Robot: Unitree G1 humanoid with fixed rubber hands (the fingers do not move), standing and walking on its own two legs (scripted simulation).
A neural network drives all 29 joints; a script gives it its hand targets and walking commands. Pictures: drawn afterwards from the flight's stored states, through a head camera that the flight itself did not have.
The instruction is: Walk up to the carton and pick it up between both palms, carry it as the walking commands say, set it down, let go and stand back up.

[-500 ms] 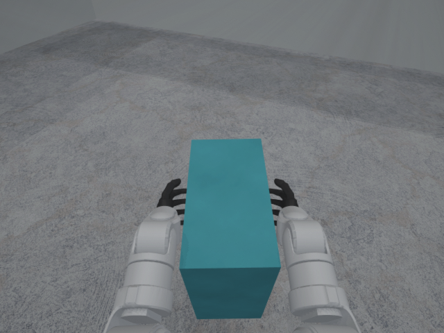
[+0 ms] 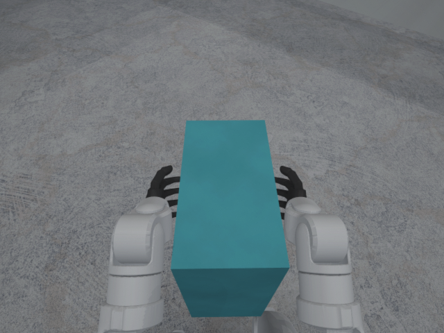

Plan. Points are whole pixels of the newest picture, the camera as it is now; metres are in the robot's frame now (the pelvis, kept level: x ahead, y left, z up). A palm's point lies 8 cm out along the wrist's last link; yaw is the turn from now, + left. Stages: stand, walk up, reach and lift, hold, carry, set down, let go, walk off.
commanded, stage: carry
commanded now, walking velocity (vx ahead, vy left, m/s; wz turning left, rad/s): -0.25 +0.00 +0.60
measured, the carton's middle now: (225, 224) +0.31 +0.00 +0.00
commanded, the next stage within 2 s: none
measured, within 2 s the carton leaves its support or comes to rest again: neither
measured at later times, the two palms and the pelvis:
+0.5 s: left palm out of the picture +0.10 +0.13 +0.10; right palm (301, 312) +0.15 -0.09 +0.09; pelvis -0.17 -0.05 +0.02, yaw +15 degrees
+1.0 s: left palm out of the picture -0.17 +0.19 +0.09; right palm out of the picture -0.03 +0.01 +0.10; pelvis -0.34 -0.08 +0.00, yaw +33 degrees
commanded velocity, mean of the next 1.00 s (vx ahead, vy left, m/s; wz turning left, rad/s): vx -0.25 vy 0.00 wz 0.60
